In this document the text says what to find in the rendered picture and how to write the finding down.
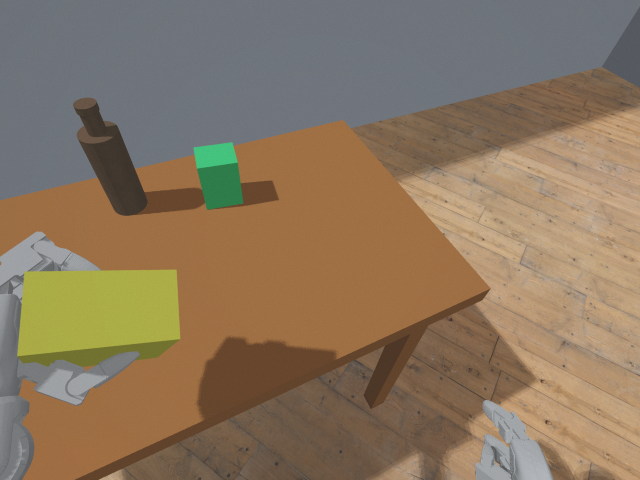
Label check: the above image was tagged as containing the right robot hand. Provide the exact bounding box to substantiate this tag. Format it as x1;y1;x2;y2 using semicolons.
475;400;554;480

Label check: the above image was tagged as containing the left robot hand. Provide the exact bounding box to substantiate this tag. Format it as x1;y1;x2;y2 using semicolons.
0;232;140;406

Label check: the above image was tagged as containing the table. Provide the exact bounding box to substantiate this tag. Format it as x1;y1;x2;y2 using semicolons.
0;120;491;480

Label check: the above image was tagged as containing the robot left forearm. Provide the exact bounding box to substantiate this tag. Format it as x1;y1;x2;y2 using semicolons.
0;396;34;480

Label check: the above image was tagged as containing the sponge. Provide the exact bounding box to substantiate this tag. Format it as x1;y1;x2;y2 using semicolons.
17;270;180;367

